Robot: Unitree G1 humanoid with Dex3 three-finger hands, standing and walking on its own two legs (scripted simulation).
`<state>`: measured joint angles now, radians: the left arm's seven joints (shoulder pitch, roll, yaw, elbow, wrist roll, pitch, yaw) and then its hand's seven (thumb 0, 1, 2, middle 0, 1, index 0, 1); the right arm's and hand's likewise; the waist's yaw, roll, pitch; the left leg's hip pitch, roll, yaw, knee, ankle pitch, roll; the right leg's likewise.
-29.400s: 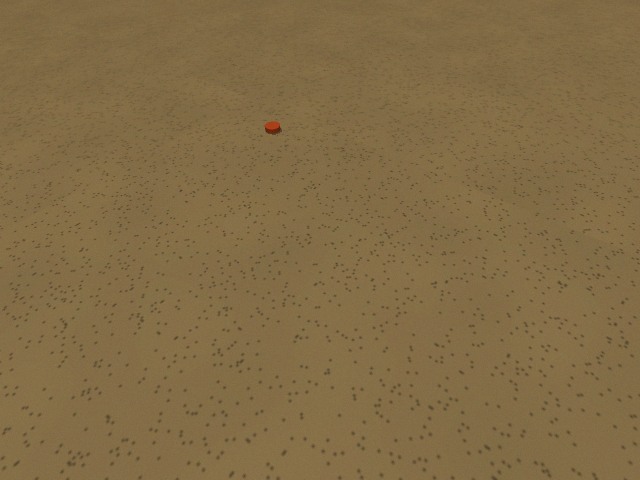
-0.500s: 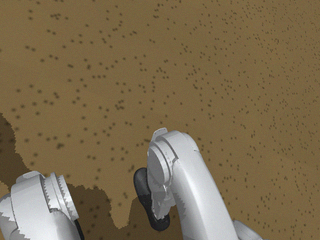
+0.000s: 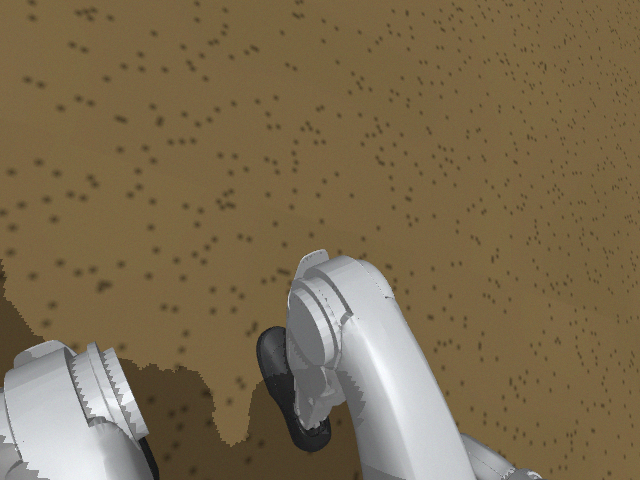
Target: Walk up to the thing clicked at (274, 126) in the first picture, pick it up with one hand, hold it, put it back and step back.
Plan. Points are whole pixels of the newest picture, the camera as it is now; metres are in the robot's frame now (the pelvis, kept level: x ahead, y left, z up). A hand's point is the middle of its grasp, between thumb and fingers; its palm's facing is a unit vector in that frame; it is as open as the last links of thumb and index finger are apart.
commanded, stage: open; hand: left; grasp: from above
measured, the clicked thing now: out of the picture +0.43 +0.32 -0.28
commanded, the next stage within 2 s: withdraw in 0.92 s
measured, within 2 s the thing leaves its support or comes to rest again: rests again in 1.26 s
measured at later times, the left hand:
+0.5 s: hand out of the picture +0.43 +0.30 -0.26, palm faces -0.41 -0.14 -0.90, open 13.7 cm
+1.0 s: hand out of the picture +0.42 +0.31 -0.25, palm faces -0.44 -0.16 -0.89, open 13.8 cm
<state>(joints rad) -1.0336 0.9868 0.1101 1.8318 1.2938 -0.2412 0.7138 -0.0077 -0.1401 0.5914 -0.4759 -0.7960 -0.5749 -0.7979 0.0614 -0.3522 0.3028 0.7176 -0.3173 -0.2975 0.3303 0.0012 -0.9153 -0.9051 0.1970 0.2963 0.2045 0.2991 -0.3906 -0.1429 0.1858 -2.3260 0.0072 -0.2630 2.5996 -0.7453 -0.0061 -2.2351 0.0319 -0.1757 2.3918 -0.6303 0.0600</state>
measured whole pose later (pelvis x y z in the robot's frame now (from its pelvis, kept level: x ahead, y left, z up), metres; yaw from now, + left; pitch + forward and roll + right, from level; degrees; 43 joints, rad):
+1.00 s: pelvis +0.00 +0.00 +0.01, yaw -1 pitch +25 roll -15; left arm -1.02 1.00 0.09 1.80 1.29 -0.26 0.71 -0.01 -0.45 0.93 -0.08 -1.06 -0.10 -1.04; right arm 0.07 -0.36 0.34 0.68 -0.30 -0.30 0.32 0.00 -0.90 -0.90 0.20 0.30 0.21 0.30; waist -0.40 -0.16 0.21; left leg -2.30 0.01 -0.28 2.58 -0.74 0.00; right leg -2.20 0.04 -0.19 2.35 -0.62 0.06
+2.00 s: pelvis -0.01 -0.01 +0.02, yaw +5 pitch +30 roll -9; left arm -0.98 0.84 0.11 1.56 1.36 -0.30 0.51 0.00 -0.49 1.01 -0.09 -1.01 -0.09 -1.02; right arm 0.17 -0.32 0.13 0.71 -0.19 -0.08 0.15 0.00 -0.90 -0.90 0.20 0.30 0.20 0.30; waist -0.30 -0.06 0.03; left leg -2.34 0.00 -0.15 2.47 -0.67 0.00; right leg -2.28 0.00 -0.09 2.35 -0.61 0.03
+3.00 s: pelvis +0.03 -0.01 +0.31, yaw +13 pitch +22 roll -4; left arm 0.16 0.30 0.03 0.15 0.06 0.33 0.08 0.01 0.90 0.90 -0.21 -0.30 -0.21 -0.31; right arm 0.15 -0.20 0.05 0.54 0.05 -0.11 -0.07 0.01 -0.90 -0.90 0.20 0.30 0.21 0.30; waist -0.06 0.03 -0.20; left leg -1.31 0.02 -0.07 1.51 -0.60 -0.01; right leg -1.27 -0.01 -0.06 1.45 -0.56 0.01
